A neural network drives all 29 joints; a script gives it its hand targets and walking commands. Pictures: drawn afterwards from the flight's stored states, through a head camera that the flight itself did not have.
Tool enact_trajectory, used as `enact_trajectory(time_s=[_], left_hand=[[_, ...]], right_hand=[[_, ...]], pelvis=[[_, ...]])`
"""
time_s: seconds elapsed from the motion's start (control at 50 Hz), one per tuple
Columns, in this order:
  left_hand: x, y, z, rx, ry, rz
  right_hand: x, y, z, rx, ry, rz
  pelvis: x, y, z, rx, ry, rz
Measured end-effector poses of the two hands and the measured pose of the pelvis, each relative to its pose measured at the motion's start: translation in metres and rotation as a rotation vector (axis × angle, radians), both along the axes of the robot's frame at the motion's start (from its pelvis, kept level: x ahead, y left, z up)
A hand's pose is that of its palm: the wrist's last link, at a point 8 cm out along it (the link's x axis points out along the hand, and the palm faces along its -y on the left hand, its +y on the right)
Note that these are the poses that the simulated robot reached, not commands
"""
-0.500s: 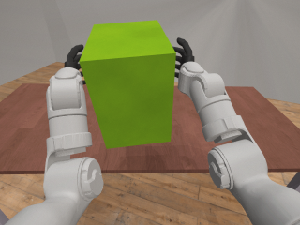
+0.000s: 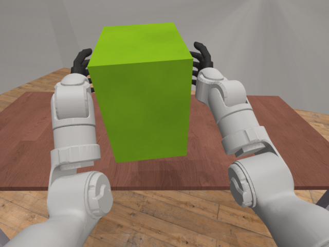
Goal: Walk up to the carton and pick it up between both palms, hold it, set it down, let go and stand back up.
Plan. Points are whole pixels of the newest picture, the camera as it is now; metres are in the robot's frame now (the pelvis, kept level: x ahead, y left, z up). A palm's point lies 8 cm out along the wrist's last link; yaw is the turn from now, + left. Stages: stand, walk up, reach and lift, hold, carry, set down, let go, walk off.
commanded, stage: hold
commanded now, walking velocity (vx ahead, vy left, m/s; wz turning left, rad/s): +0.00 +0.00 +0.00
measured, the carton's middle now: (145, 91) +0.41 +0.01 +0.26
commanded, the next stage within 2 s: set down in 1.96 s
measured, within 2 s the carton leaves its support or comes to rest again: neither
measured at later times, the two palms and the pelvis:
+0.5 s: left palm (85, 85) +0.36 +0.14 +0.29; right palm (206, 82) +0.36 -0.13 +0.30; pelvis +0.00 +0.00 +0.00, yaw +0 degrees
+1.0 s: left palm (81, 85) +0.37 +0.15 +0.29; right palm (202, 79) +0.36 -0.12 +0.30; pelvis +0.00 +0.00 +0.00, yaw +1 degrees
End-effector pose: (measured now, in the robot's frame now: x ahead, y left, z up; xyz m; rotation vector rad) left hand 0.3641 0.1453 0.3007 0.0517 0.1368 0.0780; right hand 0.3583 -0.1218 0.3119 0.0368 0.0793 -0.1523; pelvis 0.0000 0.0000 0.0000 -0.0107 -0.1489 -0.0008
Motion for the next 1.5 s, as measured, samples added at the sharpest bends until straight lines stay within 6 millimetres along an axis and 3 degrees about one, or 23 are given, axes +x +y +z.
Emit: enact_trajectory(time_s=[0.24, 0.54, 0.82, 1.06, 1.5], left_hand=[[0.000, 0.002, 0.000, 0.002, -0.001, -0.002], [0.000, -0.009, -0.007, 0.019, 0.017, 0.005], [0.002, 0.000, 0.002, 0.017, 0.017, 0.009], [0.006, -0.001, -0.010, 0.019, 0.023, -0.010], [0.003, -0.005, -0.004, 0.026, 0.023, 0.006]], right_hand=[[-0.001, 0.002, 0.001, 0.009, -0.001, -0.002], [0.000, -0.009, -0.017, 0.025, 0.021, -0.001], [0.003, 0.000, -0.005, 0.000, 0.023, 0.005], [0.004, 0.000, -0.010, 0.014, 0.030, -0.013], [0.004, -0.005, -0.012, 0.010, 0.034, 0.002]], pelvis=[[0.000, 0.003, 0.000, 0.001, 0.000, -0.004], [-0.004, 0.002, 0.000, 0.000, -0.001, -0.001], [-0.006, -0.002, 0.000, 0.001, 0.011, 0.009], [-0.002, 0.006, 0.000, -0.002, 0.011, 0.006], [-0.004, 0.000, 0.000, 0.000, 0.008, 0.013]])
